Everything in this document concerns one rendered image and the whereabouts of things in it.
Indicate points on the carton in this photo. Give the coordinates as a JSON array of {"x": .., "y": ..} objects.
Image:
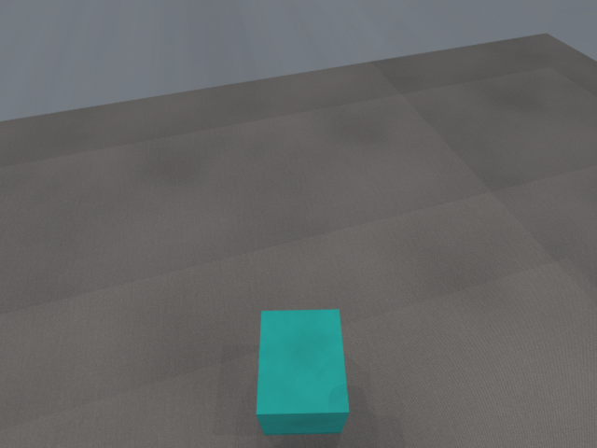
[{"x": 301, "y": 386}]

